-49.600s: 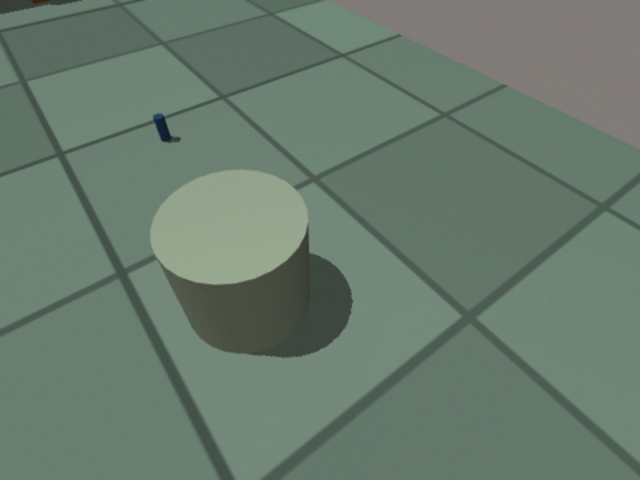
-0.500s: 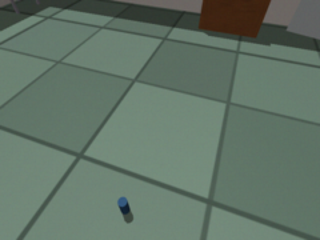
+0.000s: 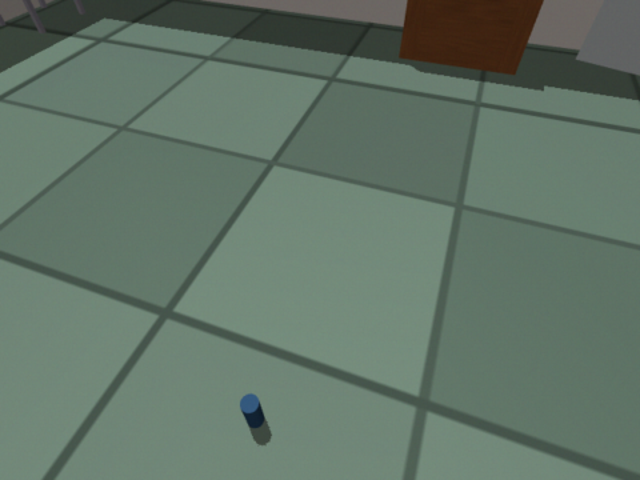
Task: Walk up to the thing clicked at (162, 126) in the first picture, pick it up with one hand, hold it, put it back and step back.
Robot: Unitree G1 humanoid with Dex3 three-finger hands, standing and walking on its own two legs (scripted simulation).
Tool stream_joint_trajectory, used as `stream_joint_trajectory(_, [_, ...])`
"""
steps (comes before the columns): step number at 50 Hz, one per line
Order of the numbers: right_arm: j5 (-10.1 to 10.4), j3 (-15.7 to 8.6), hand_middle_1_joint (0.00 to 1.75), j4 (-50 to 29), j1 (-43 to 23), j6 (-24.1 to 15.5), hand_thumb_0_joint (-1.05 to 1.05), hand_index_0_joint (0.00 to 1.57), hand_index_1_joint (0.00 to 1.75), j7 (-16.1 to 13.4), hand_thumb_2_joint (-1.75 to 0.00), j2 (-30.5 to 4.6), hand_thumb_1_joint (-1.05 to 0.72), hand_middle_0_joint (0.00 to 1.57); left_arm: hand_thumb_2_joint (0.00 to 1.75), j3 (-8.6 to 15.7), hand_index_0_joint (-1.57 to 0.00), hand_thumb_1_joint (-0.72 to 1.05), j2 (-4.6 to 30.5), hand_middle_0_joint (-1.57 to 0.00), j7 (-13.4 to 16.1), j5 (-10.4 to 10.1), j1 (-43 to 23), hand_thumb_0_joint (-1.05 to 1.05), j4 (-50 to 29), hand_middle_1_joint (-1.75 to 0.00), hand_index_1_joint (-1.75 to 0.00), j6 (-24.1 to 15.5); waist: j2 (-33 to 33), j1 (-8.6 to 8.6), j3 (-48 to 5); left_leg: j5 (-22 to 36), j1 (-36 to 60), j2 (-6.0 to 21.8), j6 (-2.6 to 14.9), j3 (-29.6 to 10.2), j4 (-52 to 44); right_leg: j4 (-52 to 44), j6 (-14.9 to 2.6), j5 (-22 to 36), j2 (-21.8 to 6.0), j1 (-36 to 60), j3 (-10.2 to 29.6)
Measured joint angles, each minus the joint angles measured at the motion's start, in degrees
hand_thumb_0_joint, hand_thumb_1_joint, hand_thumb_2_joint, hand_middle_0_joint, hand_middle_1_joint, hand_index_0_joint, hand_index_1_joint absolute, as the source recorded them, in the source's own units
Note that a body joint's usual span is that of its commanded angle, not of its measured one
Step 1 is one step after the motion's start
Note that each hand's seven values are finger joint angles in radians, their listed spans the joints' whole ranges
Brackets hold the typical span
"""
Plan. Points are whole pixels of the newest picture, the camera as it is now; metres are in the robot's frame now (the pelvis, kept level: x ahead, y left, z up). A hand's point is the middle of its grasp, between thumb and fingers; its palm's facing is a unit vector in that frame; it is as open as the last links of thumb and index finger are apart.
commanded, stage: stand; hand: left
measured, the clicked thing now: (252, 411) +0.41 +0.21 -0.71
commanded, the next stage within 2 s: step back in 1.22 s
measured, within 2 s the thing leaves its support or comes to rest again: neither
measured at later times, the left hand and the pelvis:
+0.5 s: hand out of the picture +0.08 +0.25 -0.16, palm faces -0.02 -0.94 -0.35, open 7.4 cm; pelvis +0.01 +0.00 +0.00, yaw -1 degrees
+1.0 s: hand out of the picture +0.11 +0.25 -0.15, palm faces -0.02 -0.94 -0.34, open 7.4 cm; pelvis +0.03 +0.00 +0.00, yaw -1 degrees
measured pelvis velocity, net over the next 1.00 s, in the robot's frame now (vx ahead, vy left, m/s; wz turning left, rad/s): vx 0.03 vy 0.00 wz -0.01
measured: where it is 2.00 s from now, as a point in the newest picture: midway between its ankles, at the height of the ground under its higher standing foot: outside the picture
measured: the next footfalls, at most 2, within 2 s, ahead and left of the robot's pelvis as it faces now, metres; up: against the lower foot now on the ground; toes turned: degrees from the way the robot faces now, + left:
left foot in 1.76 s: -0.05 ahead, +0.12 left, +0.00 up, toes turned -2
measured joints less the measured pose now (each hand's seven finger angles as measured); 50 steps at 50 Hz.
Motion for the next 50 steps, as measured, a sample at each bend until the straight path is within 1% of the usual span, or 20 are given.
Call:
stream_joint_trajectory(14, [0.20,0.49,0.30,1.19,-1.03,-0.18,0.00,0.21,0.30,0.00,-0.89,-0.27,-0.90,0.20,0.89,-0.04,-0.20,0.91,0.01,-0.21,-0.31,-0.15,-2.24,0.00,0.82,-0.30,-0.30,0.01,-0.41,-0.44,-0.45,0.35,0.88,0.12,-0.08,0.39,-1.67,-1.65,-0.02,0.50,0.13,0.69,0.35])
stream_joint_trajectory(50, [0.43,0.57,0.30,1.39,-2.97,-0.64,0.00,0.21,0.30,-0.14,-0.89,-0.77,-0.90,0.20,0.89,0.37,-0.20,0.91,0.25,-0.21,-0.39,-0.52,-3.98,0.00,0.64,-0.30,-0.30,0.03,-0.62,-0.64,-0.71,-0.91,2.81,0.27,-0.26,0.84,-3.76,-4.32,0.02,-0.31,0.28,2.70,0.64])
